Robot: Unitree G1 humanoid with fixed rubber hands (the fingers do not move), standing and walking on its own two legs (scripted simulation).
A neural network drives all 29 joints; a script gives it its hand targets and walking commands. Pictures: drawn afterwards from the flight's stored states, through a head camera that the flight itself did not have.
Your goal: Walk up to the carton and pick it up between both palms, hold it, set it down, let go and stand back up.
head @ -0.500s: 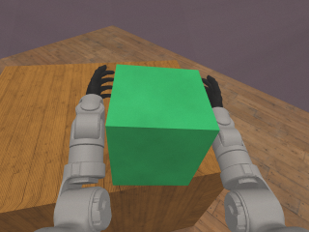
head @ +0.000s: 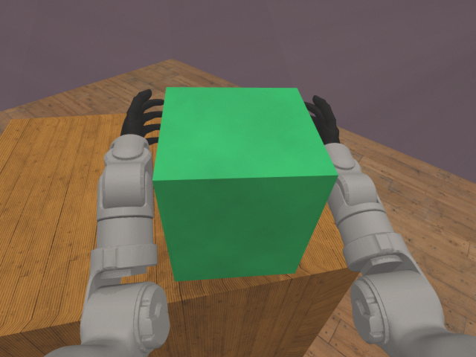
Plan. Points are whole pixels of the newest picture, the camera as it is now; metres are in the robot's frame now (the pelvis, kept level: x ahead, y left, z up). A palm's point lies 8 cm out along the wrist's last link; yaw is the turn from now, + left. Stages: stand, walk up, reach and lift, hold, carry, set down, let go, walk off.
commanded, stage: reach and lift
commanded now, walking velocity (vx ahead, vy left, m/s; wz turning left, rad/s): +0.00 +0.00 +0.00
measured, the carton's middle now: (234, 186) +0.34 +0.00 +0.14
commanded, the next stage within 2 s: hold in 1.22 s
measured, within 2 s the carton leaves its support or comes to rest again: neither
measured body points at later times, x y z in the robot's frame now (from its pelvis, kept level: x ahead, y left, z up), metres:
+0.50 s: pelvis +0.00 +0.00 +0.00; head -0.06 +0.03 +0.45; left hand +0.40 +0.15 +0.25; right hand +0.40 -0.15 +0.25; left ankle +0.04 +0.11 -0.75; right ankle -0.01 -0.12 -0.75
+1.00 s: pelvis +0.01 +0.00 +0.00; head -0.07 +0.02 +0.44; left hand +0.40 +0.14 +0.27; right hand +0.40 -0.16 +0.28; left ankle +0.04 +0.11 -0.75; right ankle -0.01 -0.12 -0.75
